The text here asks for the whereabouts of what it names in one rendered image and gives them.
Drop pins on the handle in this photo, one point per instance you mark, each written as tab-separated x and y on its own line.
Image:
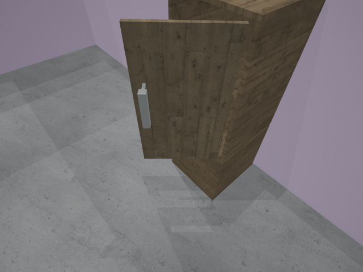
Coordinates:
144	107

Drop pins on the cupboard door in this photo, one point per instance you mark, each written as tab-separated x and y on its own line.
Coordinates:
190	68

